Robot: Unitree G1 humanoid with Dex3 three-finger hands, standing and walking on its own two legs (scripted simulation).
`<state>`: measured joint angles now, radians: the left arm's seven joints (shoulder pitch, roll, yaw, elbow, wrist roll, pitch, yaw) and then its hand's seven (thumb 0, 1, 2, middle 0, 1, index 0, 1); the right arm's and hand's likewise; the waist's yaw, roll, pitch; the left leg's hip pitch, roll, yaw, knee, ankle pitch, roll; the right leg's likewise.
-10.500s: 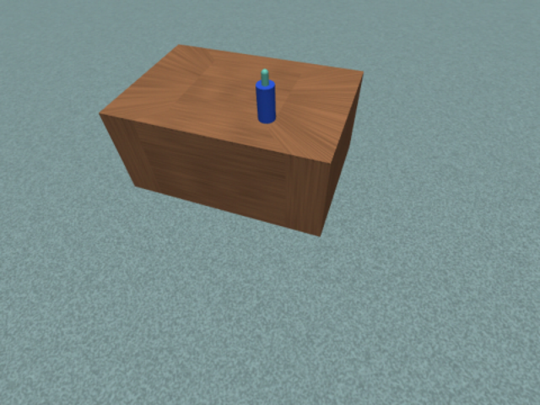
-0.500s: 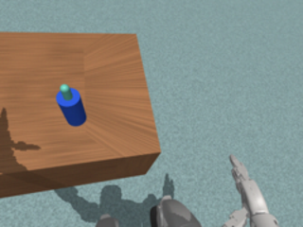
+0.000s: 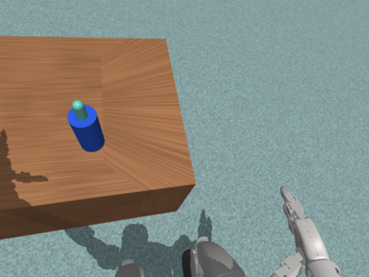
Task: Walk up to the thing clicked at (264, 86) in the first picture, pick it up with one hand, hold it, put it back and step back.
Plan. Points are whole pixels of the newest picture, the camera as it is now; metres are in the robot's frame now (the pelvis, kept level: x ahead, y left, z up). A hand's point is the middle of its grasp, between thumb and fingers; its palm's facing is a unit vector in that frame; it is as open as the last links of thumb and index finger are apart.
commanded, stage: go down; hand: left
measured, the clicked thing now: (85, 124) +0.55 +0.18 -0.15
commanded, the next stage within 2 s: none
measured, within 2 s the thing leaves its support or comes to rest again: neither
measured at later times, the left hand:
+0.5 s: hand out of the picture +0.46 +0.36 +0.10, palm faces +0.15 -0.99 +0.00, open 17.3 cm
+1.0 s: hand out of the picture +0.46 +0.36 +0.11, palm faces +0.16 -0.99 +0.00, open 17.4 cm
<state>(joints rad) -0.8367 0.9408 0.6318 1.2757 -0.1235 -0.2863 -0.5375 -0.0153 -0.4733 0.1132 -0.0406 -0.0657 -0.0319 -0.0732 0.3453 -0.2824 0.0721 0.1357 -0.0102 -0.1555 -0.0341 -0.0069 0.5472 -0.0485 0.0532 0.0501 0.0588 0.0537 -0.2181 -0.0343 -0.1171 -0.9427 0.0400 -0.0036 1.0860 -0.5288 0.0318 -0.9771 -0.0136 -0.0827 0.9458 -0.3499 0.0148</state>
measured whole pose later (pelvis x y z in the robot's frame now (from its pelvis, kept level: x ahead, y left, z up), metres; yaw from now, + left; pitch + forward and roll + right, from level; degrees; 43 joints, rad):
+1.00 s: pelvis +0.00 +0.00 +0.00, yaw +0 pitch +21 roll -4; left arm -0.86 0.96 0.61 1.29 -0.11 -0.26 -0.54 -0.02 -0.53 0.12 -0.04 -0.09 -0.04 -0.09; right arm 0.35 -0.28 0.08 0.12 -0.01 -0.16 -0.04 -0.01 0.54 -0.05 0.05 0.05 0.06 0.05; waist -0.22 -0.03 -0.12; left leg -0.92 0.04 0.00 1.08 -0.52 0.04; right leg -0.96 -0.02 -0.08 0.93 -0.34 0.02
